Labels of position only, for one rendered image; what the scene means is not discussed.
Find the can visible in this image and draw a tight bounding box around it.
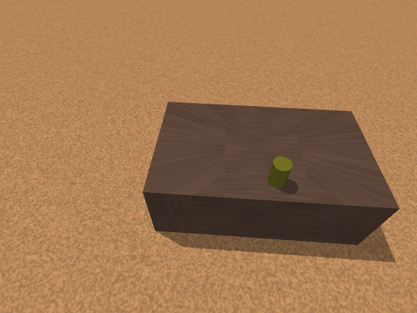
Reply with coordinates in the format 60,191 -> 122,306
267,156 -> 293,188

